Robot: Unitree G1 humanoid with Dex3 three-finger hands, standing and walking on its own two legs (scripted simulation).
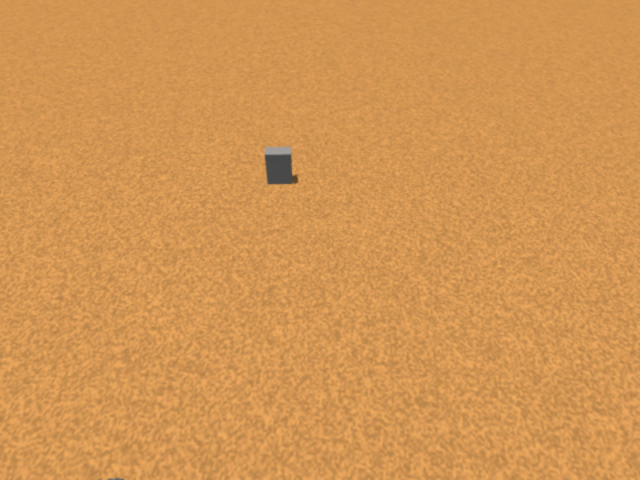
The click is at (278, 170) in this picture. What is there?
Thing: carton on end
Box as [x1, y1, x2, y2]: [265, 147, 291, 183]
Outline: 265,147 265,161 268,183 291,183 290,147
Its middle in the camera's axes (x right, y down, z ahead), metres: -0.18 -0.33 +1.78
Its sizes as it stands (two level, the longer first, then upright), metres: 0.116 0.056 0.176
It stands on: the floor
